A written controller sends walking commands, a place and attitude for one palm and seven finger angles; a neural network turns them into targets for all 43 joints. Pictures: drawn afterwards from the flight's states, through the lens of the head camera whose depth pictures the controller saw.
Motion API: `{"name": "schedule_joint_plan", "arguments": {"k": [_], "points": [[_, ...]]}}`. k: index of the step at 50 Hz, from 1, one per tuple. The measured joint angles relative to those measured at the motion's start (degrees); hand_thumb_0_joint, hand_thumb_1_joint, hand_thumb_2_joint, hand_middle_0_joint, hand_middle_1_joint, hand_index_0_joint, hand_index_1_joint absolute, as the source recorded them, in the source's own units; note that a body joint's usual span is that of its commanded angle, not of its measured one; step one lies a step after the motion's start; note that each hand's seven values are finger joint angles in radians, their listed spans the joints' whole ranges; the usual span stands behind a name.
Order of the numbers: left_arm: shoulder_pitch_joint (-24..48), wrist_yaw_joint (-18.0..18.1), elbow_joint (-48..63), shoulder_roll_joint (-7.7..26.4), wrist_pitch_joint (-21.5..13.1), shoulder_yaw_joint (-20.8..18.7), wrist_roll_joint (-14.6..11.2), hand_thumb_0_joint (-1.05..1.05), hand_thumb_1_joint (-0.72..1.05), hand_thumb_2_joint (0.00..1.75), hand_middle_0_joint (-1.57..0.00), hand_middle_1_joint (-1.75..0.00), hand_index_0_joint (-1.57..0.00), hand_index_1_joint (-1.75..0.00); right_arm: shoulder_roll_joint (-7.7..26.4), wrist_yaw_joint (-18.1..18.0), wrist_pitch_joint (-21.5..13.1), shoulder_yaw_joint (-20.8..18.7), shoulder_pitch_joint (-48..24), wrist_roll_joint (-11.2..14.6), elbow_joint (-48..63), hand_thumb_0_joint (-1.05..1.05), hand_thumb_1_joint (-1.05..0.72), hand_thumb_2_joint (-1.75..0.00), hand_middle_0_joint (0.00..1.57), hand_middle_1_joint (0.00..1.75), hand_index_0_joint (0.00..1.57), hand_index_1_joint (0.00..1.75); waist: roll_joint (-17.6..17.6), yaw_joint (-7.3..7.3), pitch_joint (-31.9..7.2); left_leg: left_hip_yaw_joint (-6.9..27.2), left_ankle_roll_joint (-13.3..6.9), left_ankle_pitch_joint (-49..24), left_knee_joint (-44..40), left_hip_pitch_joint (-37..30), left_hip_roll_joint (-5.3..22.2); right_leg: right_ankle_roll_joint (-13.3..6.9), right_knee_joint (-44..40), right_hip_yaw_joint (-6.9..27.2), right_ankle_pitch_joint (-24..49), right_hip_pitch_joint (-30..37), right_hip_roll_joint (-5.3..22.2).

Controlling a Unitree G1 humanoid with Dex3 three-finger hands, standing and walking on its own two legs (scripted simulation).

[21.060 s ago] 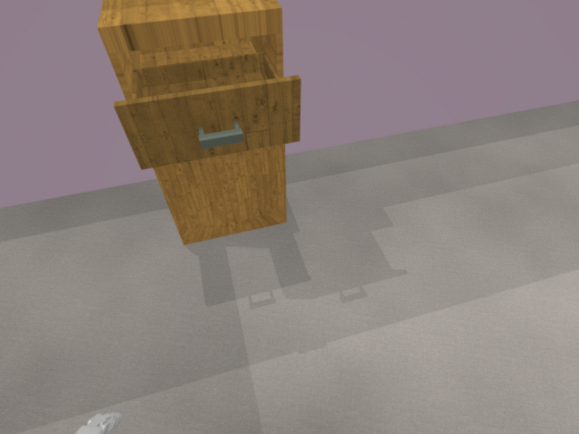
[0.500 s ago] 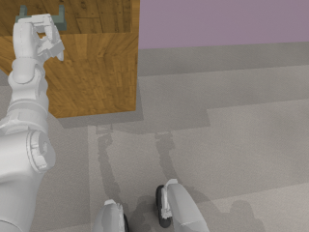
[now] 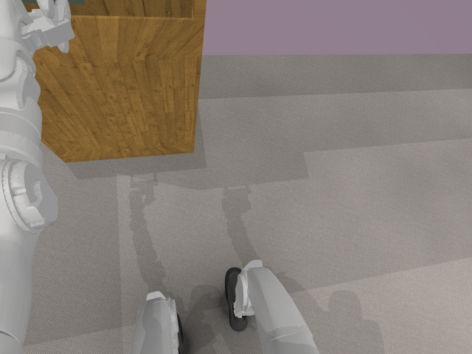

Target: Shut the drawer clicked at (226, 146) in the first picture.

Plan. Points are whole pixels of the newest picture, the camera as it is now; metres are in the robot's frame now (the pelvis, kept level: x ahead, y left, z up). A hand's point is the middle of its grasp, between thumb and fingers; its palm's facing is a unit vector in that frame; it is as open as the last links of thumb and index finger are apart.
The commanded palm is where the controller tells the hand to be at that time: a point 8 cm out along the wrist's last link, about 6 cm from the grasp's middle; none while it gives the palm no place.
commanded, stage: push the drawer shut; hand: left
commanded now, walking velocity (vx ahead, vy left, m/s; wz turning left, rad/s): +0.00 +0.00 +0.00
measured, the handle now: out of the picture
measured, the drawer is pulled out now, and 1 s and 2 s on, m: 0.00 0.00 0.00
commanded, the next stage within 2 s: pull the fist back off the drawer in 0.02 s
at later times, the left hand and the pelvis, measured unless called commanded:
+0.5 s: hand (62, 17) +0.60 +0.15 +0.08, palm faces -0.02 -1.00 -0.05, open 3.4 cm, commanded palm +0.59 +0.16 +0.08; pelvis -0.02 +0.00 -0.01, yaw +0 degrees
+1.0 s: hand (65, 24) +0.59 +0.15 +0.08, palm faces -0.01 -1.00 -0.03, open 3.1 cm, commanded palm +0.54 +0.19 +0.10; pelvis +0.03 +0.00 +0.02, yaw -2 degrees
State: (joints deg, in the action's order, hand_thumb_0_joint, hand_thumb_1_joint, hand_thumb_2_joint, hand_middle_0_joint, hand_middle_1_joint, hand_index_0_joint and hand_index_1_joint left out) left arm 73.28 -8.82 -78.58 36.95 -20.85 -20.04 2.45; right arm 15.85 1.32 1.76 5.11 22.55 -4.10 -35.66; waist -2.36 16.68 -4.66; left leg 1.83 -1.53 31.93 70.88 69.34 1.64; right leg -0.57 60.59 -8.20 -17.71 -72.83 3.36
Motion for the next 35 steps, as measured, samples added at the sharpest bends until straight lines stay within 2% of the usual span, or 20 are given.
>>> {"name": "schedule_joint_plan", "arguments": {"k": [16, 25, 35], "points": [[4.85, 0.88, -2.32, 2.75, 3.10, 0.84, 1.14, 0.06, 0.60, 0.95, -1.39, -1.60, -1.40, -1.60, 0.14, 0.04, -3.09, 1.10, 1.81, -0.25, -0.87, 0.00, -0.90, -0.90, 0.20, 0.30, 0.20, 0.29, -0.42, 1.88, 0.17, 0.03, -0.35, -1.21, 1.42, 3.37, -0.57, 0.33, 0.75, 1.09, 1.39, -3.01, -0.53], [4.10, 0.99, -0.97, 1.31, 3.03, 0.14, 1.55, 0.07, 0.64, 0.94, -1.39, -1.60, -1.40, -1.60, -0.08, 1.19, -2.37, 0.85, 2.70, -0.71, -0.20, 0.00, -0.90, -0.90, 0.20, 0.30, 0.20, 0.29, -0.38, 1.36, 0.03, -0.03, -0.38, -0.96, 1.73, 3.26, -0.64, 0.38, 1.14, 1.39, 1.15, -3.00, -0.69], [-3.04, 1.25, 4.62, -2.34, 2.02, -1.82, -0.09, 0.03, 0.73, 0.92, -1.39, -1.60, -1.40, -1.60, -0.27, 1.96, -0.54, -0.01, 2.23, -0.06, 1.55, 0.00, -0.90, -0.90, 0.20, 0.30, 0.20, 0.29, -0.39, -0.26, -0.17, -1.20, -0.51, -0.22, -0.31, -0.56, -0.09, 0.55, -0.12, 2.54, 0.53, -0.14, -1.43]]}}
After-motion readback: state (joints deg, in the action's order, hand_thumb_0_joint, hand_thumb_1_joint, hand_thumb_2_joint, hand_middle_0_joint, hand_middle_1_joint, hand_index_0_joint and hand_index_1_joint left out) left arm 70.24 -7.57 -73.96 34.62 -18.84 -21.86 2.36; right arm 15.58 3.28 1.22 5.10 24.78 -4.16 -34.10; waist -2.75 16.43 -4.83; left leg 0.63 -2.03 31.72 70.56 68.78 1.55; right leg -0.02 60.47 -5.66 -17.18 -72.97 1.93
